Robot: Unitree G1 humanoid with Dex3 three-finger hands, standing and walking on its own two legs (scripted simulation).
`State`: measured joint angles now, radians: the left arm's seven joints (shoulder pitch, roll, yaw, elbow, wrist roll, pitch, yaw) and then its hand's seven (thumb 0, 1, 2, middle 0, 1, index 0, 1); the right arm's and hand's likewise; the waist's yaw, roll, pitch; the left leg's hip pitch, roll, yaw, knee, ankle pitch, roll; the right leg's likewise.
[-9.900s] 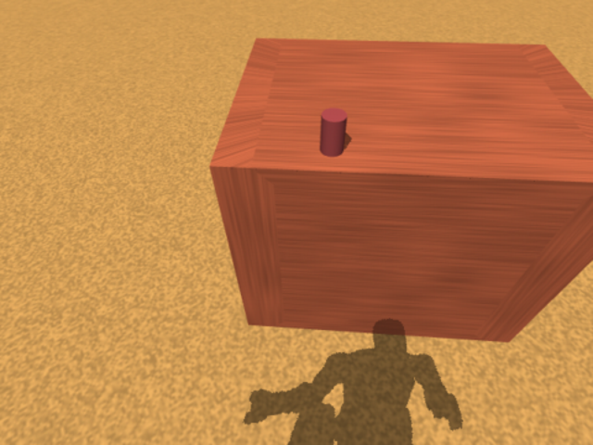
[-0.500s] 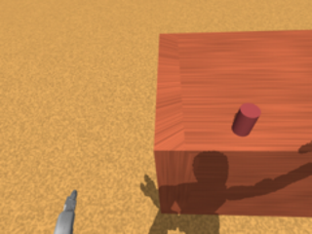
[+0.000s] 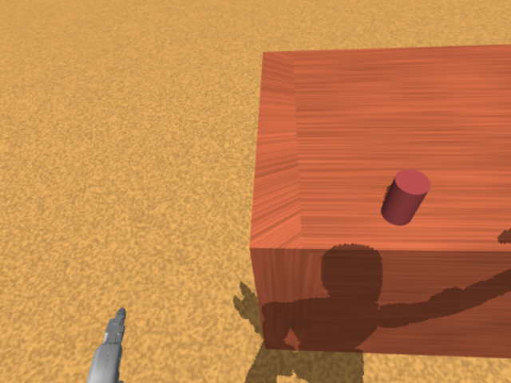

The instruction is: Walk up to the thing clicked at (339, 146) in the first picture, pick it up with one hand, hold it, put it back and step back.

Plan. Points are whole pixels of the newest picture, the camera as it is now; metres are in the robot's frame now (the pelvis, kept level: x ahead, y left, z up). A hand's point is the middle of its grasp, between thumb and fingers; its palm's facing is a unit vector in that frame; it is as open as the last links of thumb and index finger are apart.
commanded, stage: go down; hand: right
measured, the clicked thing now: (403, 198) +0.43 -0.19 +0.03
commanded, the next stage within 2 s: approach in 1.00 s
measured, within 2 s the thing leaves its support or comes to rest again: neither
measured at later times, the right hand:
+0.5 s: hand out of the picture +0.39 -0.38 +0.18, palm faces +0.16 +0.99 +0.01, open 17.7 cm
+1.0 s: hand out of the picture +0.39 -0.38 +0.17, palm faces +0.17 +0.99 +0.01, open 17.7 cm
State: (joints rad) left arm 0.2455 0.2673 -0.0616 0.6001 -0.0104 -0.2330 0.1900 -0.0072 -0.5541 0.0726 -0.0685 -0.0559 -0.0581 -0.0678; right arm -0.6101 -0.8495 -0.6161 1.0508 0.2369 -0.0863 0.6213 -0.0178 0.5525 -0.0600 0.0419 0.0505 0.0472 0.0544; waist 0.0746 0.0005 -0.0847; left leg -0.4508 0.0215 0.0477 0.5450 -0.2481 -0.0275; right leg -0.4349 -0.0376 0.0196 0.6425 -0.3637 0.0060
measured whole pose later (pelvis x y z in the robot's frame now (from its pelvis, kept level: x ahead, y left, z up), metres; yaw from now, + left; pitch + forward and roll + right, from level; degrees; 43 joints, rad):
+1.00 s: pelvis +0.00 +0.00 +0.00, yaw +0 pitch +11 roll +2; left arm 0.27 0.27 -0.08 0.54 0.00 -0.24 0.18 -0.01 -0.54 0.06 -0.06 -0.06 -0.06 -0.06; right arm -0.70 -0.92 -0.62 1.14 0.20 -0.08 0.63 -0.02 0.61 -0.06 0.04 0.06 0.04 0.06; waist 0.09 0.00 -0.09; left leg -0.51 0.02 0.05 0.58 -0.25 -0.03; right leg -0.50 -0.04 0.02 0.68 -0.37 0.01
